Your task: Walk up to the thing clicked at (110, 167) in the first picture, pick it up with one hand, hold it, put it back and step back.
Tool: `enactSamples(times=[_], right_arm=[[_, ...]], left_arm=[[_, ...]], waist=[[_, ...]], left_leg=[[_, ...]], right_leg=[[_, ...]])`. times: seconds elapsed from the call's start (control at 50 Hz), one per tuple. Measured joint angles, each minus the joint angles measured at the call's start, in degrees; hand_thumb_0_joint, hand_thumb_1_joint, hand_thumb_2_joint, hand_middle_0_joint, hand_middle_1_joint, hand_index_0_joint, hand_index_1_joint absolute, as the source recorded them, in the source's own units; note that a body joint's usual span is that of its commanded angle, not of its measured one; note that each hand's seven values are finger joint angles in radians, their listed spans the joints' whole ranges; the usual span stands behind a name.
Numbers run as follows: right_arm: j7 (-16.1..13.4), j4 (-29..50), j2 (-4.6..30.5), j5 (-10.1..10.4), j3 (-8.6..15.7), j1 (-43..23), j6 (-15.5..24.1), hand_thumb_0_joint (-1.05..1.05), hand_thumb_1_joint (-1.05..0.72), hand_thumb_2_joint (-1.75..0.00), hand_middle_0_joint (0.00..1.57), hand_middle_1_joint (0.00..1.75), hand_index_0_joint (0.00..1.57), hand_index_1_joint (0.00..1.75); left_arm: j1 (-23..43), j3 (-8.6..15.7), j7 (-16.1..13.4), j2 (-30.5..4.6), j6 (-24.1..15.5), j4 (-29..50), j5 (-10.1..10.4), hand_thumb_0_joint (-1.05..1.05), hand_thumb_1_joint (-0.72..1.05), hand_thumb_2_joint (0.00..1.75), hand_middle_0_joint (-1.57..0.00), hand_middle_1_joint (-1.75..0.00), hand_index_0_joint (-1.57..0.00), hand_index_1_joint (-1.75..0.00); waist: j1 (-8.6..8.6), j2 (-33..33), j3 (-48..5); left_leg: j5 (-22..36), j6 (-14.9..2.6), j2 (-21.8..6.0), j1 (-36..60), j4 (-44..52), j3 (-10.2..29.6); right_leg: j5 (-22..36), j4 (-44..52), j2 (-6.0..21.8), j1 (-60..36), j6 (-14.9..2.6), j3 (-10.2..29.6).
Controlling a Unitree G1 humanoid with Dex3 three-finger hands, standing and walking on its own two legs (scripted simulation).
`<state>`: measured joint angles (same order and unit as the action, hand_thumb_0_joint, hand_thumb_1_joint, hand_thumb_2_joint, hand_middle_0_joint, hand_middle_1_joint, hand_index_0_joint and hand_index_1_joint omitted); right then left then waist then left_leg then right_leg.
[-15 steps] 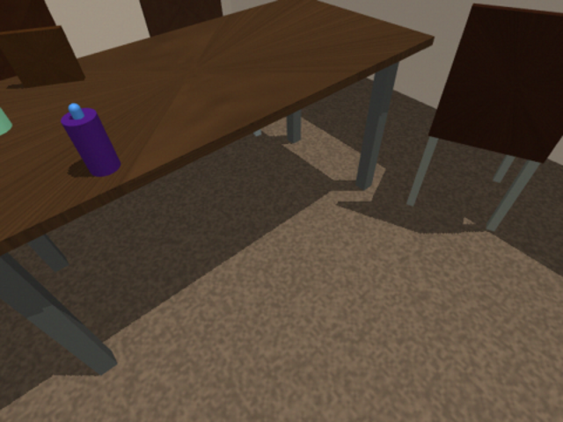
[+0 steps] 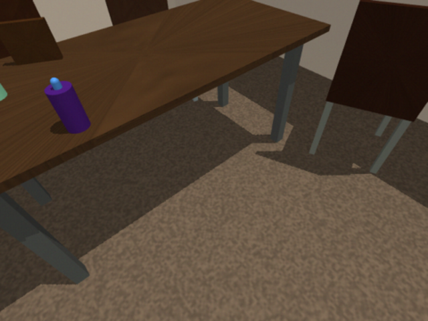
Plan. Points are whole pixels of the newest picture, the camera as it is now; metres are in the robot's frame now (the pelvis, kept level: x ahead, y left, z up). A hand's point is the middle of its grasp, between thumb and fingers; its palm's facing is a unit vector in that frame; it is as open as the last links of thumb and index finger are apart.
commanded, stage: stand
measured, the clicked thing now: (67, 104) +0.66 +0.44 +0.05
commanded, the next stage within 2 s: walk up in 0.82 s
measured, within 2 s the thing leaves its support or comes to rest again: neither
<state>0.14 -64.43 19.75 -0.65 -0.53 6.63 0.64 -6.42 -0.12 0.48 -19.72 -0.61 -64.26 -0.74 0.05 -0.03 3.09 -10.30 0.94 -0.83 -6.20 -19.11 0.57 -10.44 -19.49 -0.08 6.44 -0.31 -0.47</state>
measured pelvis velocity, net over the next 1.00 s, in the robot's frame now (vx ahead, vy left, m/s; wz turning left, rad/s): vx -0.01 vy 0.03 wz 0.14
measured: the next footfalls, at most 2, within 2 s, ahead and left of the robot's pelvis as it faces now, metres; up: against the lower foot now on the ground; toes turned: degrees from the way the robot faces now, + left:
left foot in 1.18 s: +0.03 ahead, +0.29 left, +0.00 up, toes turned +16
right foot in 1.44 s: +0.11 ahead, +0.09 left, +0.00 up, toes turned +20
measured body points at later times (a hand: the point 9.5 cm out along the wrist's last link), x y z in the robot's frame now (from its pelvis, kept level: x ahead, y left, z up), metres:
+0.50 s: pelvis +0.01 +0.00 +0.00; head +0.01 +0.00 +0.45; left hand +0.08 +0.30 -0.13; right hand +0.08 -0.30 -0.13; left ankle +0.00 +0.13 -0.75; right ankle +0.00 -0.12 -0.75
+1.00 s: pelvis -0.01 +0.03 -0.01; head +0.04 +0.02 +0.44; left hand +0.06 +0.36 -0.12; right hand +0.11 -0.29 -0.13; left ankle -0.02 +0.16 -0.69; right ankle +0.00 -0.11 -0.75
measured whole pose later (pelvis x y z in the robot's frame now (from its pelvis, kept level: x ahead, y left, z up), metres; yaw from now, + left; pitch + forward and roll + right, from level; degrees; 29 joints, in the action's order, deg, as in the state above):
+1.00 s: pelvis -0.01 +0.03 -0.01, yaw +8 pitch -1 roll +0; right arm 6.1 -49.9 24.5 -5.1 5.0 10.7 -6.0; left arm -7.2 3.5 -2.7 -22.3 -1.5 -54.4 -1.8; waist 1.8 -1.4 6.8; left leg -23.6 0.2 -1.0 -25.6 -54.8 1.9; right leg -14.0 -25.1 4.8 9.9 0.4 -7.2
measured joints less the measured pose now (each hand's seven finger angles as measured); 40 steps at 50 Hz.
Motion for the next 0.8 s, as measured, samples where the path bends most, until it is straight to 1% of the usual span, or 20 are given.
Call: enactSamples(times=[0.8], right_arm=[[-0.1,0.11,0.1,0.02,-0.13,0.08,0.04,0.0,-0.9,-0.9,0.21,0.3,0.21,0.3]], left_arm=[[-0.22,0.03,-0.1,-0.19,0.04,-0.03,0.0,0.0,0.91,0.9,-0.2,-0.3,-0.21,-0.3]], waist=[[0.01,0.11,-0.06]], left_leg=[[-0.29,-0.28,0.27,0.79,0.83,-0.08]], right_leg=[[-0.16,1.1,0.28,-0.92,0.35,0.07]])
